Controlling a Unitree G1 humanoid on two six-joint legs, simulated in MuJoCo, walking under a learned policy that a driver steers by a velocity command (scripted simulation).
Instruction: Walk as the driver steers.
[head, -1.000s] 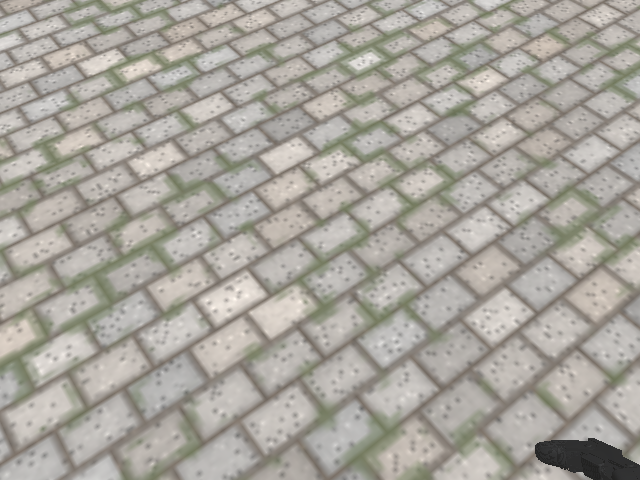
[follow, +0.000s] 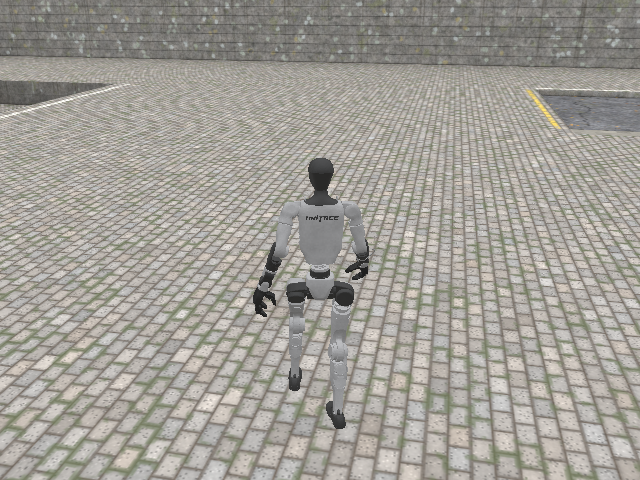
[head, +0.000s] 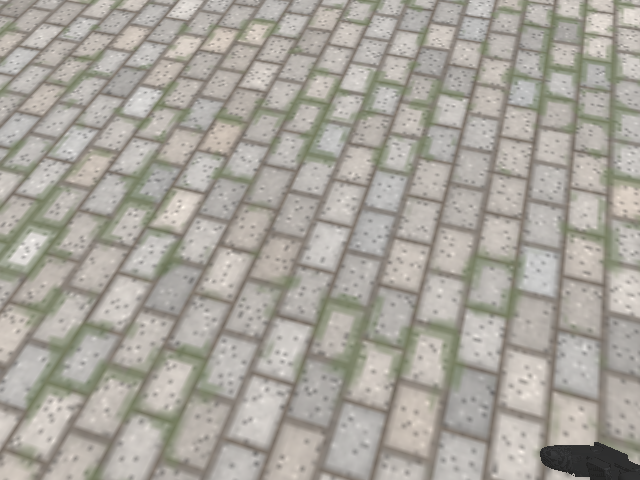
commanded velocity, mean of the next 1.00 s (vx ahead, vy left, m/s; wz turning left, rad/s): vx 0.50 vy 0.00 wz -0.32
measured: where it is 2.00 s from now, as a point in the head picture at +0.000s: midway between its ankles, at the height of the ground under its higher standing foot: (438, 349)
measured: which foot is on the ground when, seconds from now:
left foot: up 0.00-0.02, down 0.04-0.54, up 0.56-1.00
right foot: down 0.00-0.04, up 0.06-0.52, down 0.54-1.00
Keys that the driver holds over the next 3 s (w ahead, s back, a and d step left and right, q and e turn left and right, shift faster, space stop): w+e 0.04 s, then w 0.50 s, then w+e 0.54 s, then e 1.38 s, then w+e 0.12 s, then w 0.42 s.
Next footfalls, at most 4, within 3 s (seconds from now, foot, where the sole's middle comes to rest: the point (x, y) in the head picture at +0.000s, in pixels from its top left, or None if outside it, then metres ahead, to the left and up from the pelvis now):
0.04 left None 0.20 0.12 -0.77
0.54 right None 0.41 -0.12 -0.77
1.04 left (376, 360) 0.73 0.00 -0.77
1.50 right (490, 359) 0.75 -0.25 -0.77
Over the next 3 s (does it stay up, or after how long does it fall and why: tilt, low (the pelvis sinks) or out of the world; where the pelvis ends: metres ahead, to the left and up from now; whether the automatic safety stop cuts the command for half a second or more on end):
stays up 0.77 -0.26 0.00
